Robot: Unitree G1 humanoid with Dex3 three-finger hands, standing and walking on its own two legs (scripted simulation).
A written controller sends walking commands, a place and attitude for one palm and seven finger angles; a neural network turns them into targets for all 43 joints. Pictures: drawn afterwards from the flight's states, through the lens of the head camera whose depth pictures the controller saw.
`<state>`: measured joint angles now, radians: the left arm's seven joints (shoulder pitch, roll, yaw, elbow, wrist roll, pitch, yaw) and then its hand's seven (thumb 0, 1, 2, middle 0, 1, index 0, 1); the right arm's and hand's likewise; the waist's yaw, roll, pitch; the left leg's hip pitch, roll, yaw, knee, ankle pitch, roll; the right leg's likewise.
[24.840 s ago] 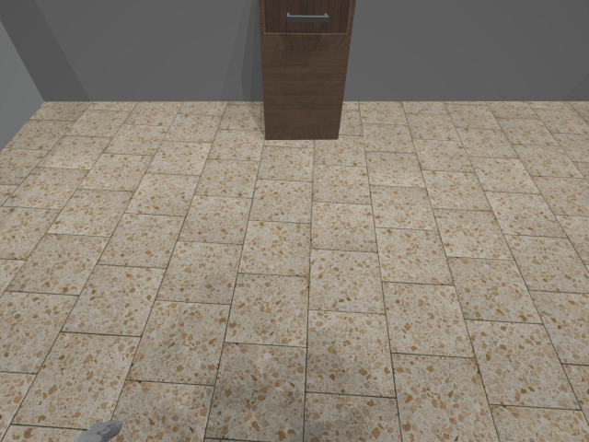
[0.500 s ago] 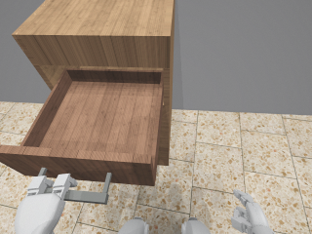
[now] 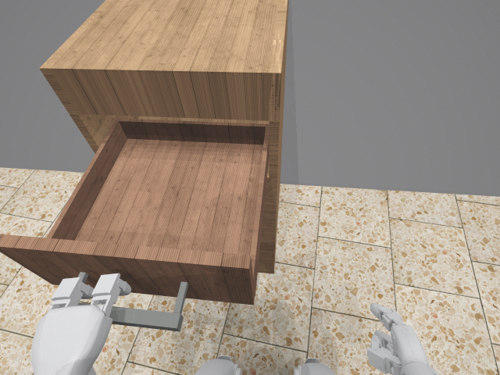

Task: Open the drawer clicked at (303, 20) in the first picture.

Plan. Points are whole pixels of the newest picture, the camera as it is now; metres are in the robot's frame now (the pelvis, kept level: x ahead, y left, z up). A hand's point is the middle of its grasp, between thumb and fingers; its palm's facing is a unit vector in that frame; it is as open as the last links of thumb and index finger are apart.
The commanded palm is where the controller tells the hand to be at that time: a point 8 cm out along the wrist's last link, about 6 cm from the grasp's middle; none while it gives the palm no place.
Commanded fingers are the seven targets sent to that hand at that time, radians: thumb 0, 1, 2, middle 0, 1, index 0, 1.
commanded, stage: lift the hand off the handle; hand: left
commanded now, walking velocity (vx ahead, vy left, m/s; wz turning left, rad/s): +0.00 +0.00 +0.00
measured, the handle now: (125, 300) +0.23 +0.22 +0.00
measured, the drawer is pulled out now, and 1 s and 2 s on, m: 0.30 0.30 0.30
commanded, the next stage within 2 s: draw the hand back to the body in 1.96 s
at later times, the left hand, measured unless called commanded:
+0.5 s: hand (88, 330) +0.17 +0.24 +0.04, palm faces -0.02 -0.06 -1.00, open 13.9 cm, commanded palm +0.15 +0.24 +0.09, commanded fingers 0.00 -0.50 0.30 -0.30 -1.20 -0.30 -1.20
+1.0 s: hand (70, 318) +0.18 +0.25 +0.07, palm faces -0.01 -0.08 -1.00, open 13.9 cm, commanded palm +0.16 +0.24 +0.13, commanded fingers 0.00 -0.50 0.30 -0.30 -1.20 -0.30 -1.20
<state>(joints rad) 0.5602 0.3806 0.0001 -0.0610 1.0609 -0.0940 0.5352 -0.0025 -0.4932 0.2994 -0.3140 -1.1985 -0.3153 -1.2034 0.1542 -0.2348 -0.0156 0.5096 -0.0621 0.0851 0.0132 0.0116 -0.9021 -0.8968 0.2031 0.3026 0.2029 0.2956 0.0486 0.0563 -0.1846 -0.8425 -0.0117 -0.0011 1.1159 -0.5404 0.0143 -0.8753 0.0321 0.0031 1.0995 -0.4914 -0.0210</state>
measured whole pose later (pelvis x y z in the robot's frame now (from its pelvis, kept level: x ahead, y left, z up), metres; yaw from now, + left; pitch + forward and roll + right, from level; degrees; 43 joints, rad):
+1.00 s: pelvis +0.02 +0.00 +0.04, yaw +0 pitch +10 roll +0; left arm 0.62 0.44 0.07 -0.20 0.96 -0.12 0.38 0.00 -0.49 0.30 -0.32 -1.20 -0.32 -1.20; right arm 0.18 -0.24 -0.02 0.52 -0.04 0.07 0.02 0.01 -0.90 -0.90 0.20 0.30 0.20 0.30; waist 0.06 0.07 -0.14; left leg -0.59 -0.01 0.01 0.89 -0.47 0.01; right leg -0.63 0.04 0.02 0.88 -0.42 -0.02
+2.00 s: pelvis +0.02 +0.01 +0.06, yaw -1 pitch +5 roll -1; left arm 0.71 0.49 0.11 -0.45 0.87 -0.06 0.23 0.00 -0.49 0.30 -0.32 -1.20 -0.31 -1.20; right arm 0.19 -0.26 -0.01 0.48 -0.01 0.09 0.01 0.01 -0.90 -0.90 0.20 0.30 0.20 0.30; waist 0.10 0.09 -0.10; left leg -0.40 -0.01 0.01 0.71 -0.40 0.02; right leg -0.43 0.03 0.03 0.69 -0.35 -0.01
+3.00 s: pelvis +0.04 +0.01 +0.08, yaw +2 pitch -2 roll -1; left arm 0.58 0.32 0.20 -0.54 -0.02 -0.09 0.13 -0.01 -0.19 0.43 -0.29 -1.00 -0.29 -1.01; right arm 0.25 -0.19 0.05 0.59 0.01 -0.15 -0.08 0.01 -0.90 -0.90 0.20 0.30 0.20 0.30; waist 0.05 0.05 -0.02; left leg -0.14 -0.03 -0.03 0.51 -0.33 0.03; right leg -0.14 0.01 -0.01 0.47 -0.29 0.00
